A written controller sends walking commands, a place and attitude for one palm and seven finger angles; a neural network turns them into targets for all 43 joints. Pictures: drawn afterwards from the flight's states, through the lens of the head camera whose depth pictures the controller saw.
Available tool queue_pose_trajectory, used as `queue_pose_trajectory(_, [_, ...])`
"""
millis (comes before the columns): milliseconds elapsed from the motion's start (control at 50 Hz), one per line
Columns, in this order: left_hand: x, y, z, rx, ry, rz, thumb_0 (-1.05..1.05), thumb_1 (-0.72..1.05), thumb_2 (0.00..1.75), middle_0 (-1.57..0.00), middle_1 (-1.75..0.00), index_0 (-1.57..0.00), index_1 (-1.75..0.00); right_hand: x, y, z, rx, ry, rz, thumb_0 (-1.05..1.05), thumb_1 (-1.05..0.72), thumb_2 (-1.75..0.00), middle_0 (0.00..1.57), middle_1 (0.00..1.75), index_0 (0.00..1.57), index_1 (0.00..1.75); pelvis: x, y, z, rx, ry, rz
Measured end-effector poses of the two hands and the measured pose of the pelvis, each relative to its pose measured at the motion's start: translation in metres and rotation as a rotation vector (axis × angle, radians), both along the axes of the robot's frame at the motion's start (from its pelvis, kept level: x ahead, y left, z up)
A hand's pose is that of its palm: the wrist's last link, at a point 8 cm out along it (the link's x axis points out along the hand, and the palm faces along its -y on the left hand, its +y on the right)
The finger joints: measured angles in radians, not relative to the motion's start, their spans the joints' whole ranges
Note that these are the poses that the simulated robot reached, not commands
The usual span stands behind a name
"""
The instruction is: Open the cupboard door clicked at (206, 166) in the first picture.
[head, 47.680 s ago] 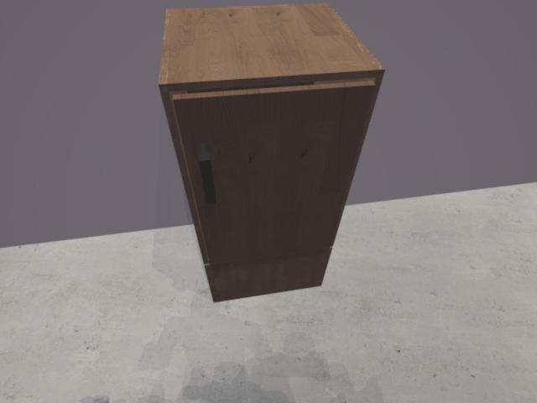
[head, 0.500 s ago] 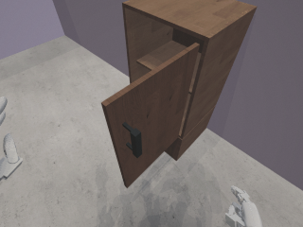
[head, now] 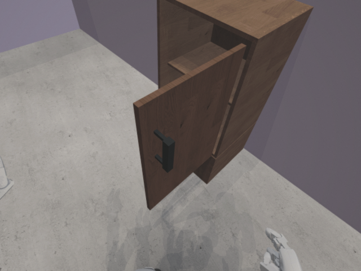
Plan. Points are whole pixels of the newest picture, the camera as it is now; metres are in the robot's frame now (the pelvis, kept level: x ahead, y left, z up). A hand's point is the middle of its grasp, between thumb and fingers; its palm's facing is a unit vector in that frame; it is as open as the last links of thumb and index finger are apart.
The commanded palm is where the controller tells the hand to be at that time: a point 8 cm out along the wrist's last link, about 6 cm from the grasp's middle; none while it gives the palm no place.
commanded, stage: step back with the hand held close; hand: left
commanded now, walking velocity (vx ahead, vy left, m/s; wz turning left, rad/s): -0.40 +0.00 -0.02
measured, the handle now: (163, 151) +0.41 +0.08 -0.02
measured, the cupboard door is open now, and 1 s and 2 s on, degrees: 90 90 90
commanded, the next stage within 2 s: stop stepping back and stand still in 0.28 s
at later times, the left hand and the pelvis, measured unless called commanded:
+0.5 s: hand out of the picture +0.09 +0.24 +0.16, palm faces +0.29 -0.83 -0.49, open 7.4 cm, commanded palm +0.03 +0.29 +0.18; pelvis -0.13 +0.00 +0.01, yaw -3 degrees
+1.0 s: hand out of the picture +0.00 +0.26 +0.18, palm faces +0.40 -0.80 -0.45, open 7.4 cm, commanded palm -0.06 +0.30 +0.18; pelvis -0.21 +0.00 +0.01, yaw -2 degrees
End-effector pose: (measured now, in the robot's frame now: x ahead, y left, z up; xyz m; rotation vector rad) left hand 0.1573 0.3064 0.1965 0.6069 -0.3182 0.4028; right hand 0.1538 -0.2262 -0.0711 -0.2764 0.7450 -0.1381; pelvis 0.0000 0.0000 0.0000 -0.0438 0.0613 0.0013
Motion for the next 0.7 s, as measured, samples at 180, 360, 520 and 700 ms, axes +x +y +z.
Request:
queue_pose_trajectory(180, [-0.017,-0.046,-0.009,-0.015,0.104,-0.152,0.01,0.88,0.90,-0.21,-0.30,-0.21,-0.30,-0.012,-0.012,0.001,0.058,-0.047,0.000,0.01,-0.91,-0.90,0.20,0.30,0.21,0.30,-0.051,-0.016,0.000,-0.006,-0.005,-0.048])
queue_pose_trajectory(360, [-0.054,-0.018,-0.010,-0.018,0.115,-0.116,0.01,0.88,0.90,-0.21,-0.30,-0.22,-0.30,-0.067,-0.029,0.021,-0.047,-0.008,-0.065,0.01,-0.91,-0.90,0.20,0.30,0.20,0.30,-0.083,-0.008,0.008,0.012,-0.008,-0.050])
queue_pose_trajectory(520, [-0.116,-0.022,-0.012,-0.068,0.146,-0.116,0.01,0.88,0.90,-0.21,-0.30,-0.22,-0.30,-0.133,-0.020,0.030,-0.030,-0.058,-0.057,0.01,-0.91,-0.90,0.20,0.30,0.20,0.30,-0.135,-0.005,0.013,-0.006,-0.030,-0.054])
queue_pose_trajectory(700, [-0.187,-0.021,-0.007,-0.086,0.067,-0.032,0.01,0.88,0.90,-0.21,-0.30,-0.22,-0.30,-0.205,-0.020,0.003,0.000,0.016,-0.049,0.01,-0.91,-0.90,0.20,0.30,0.21,0.30,-0.185,-0.011,0.006,0.021,-0.048,-0.047])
